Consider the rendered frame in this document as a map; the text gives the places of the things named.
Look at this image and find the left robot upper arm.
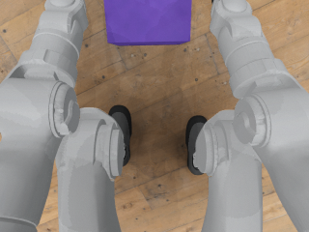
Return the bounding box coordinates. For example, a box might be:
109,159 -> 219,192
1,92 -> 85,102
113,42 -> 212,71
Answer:
0,77 -> 80,232

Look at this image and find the robot left forearm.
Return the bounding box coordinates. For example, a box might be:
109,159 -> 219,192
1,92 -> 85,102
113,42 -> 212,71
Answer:
1,0 -> 89,89

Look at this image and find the right robot shin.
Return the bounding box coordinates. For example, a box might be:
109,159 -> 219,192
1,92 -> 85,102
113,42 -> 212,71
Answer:
193,109 -> 262,174

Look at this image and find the left robot shin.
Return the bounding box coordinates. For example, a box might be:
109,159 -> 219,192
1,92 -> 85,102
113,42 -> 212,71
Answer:
55,107 -> 126,169

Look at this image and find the carton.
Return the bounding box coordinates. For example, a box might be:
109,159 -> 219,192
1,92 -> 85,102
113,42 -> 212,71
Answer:
103,0 -> 192,46

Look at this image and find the robot right forearm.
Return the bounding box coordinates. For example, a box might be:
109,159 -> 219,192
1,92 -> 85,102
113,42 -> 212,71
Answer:
210,0 -> 308,99

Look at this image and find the robot shin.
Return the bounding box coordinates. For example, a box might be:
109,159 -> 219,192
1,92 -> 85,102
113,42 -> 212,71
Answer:
193,109 -> 262,174
55,107 -> 126,169

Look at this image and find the right robot upper arm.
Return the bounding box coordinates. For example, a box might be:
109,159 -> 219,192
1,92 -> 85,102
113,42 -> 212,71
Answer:
232,87 -> 309,232

